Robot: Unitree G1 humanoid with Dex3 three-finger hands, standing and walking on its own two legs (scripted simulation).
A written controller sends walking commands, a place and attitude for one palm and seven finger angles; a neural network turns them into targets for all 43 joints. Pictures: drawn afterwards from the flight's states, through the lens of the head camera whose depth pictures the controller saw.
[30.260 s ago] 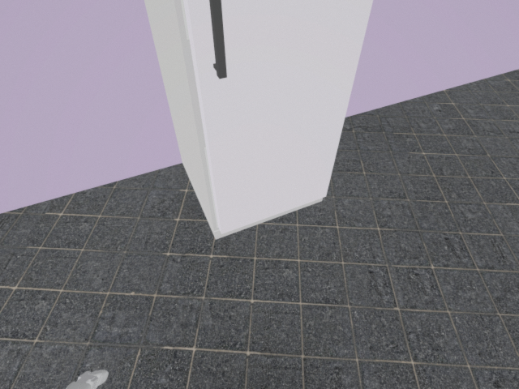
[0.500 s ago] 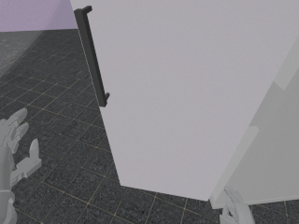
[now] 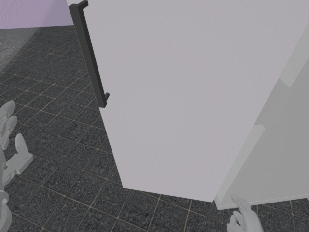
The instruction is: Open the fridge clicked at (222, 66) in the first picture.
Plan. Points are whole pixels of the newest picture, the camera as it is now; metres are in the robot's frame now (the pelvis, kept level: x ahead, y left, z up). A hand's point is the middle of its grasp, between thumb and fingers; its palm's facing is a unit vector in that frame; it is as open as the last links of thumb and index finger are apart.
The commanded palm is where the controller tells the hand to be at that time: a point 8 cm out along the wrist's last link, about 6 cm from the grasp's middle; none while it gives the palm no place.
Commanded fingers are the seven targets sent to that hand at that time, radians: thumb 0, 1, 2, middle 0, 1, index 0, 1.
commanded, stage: step back with the hand held close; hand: left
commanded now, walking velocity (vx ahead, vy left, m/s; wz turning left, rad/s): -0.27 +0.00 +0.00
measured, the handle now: (94, 61) +0.48 +0.23 +0.22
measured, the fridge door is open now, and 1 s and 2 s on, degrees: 74 74 74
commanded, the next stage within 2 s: stop stepping back and stand still in 1.24 s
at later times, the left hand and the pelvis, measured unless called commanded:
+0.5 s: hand out of the picture +0.13 +0.29 +0.16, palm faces +0.48 -0.76 -0.44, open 7.4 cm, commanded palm +0.07 +0.32 +0.17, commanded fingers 0.00 0.90 0.90 -0.20 -0.30 -0.20 -0.30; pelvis -0.07 +0.02 -0.02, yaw +0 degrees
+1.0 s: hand out of the picture +0.05 +0.29 +0.15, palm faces +0.45 -0.78 -0.43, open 7.4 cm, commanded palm -0.02 +0.33 +0.17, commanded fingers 0.00 0.90 0.90 -0.20 -0.30 -0.20 -0.30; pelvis -0.14 +0.03 -0.02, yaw +4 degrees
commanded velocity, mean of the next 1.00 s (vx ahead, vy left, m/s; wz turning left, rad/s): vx -0.31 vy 0.00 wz -0.03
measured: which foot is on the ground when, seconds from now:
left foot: down 0.00-1.00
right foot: down 0.00-1.00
